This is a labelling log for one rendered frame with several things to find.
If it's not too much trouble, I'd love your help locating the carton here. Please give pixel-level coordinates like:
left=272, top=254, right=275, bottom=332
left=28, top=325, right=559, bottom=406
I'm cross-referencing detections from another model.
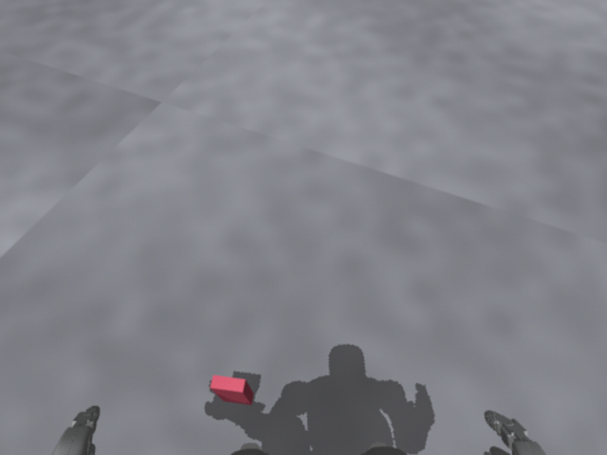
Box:
left=210, top=375, right=254, bottom=405

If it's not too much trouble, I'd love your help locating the left robot hand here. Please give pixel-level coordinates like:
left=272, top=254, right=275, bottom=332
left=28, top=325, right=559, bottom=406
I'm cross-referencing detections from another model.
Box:
left=52, top=406, right=100, bottom=455

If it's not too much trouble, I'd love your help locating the right robot hand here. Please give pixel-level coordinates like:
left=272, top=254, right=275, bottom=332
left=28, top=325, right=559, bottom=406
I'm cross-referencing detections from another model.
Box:
left=484, top=410, right=545, bottom=455

